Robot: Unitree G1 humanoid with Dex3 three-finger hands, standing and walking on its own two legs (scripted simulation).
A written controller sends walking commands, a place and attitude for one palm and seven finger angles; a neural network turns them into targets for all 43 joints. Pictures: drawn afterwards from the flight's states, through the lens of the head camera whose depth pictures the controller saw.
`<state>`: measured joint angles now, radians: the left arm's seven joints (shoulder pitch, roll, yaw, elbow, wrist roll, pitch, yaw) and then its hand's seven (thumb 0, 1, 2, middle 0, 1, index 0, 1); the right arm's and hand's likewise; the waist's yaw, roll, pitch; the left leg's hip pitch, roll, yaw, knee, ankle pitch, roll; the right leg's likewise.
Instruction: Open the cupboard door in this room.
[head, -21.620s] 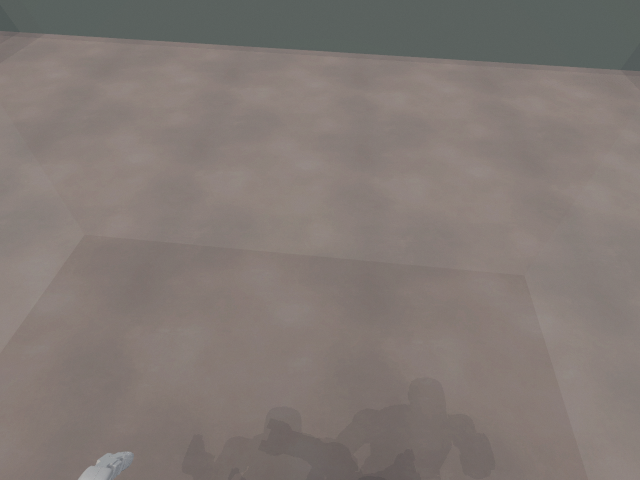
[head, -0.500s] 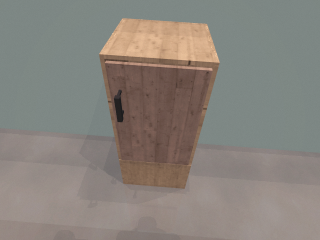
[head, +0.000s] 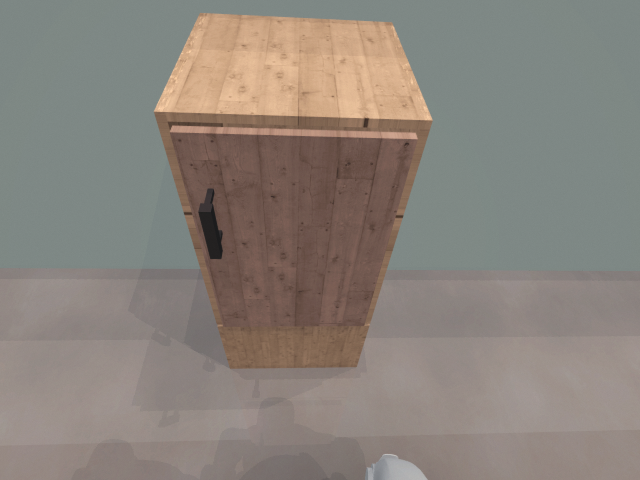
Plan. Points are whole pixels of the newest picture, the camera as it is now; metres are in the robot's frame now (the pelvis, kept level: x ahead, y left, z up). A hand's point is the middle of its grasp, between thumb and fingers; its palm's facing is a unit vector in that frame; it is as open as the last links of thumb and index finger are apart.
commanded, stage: come to a stop and stand still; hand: left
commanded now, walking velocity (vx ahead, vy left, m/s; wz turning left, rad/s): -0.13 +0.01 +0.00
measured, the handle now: (213, 224) +0.53 +0.19 -0.03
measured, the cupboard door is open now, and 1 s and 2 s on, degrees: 0 0 0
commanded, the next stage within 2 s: look again from close up in 1.30 s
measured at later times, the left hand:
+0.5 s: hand out of the picture +0.04 +0.20 -0.19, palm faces +0.11 -0.97 -0.20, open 7.3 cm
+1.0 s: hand out of the picture -0.06 +0.11 -0.18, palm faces +0.07 -0.99 -0.14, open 7.4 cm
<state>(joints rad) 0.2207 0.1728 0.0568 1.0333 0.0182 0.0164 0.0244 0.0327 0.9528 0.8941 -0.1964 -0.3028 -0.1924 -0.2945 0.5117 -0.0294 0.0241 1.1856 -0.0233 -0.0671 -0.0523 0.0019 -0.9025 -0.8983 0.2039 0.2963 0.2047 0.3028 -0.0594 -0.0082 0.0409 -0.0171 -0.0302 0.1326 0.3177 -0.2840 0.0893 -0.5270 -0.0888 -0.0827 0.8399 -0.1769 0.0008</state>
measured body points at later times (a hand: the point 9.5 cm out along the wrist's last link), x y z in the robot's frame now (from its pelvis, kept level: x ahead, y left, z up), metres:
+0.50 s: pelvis -0.01 +0.01 -0.01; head -0.01 +0.03 +0.43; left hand +0.04 +0.25 -0.17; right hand +0.04 -0.22 -0.16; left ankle +0.00 +0.08 -0.75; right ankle +0.03 -0.14 -0.70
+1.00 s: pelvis -0.03 -0.02 +0.00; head -0.03 -0.03 +0.45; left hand -0.06 +0.17 -0.16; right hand -0.06 -0.22 -0.17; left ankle +0.00 +0.08 -0.75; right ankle -0.03 -0.12 -0.75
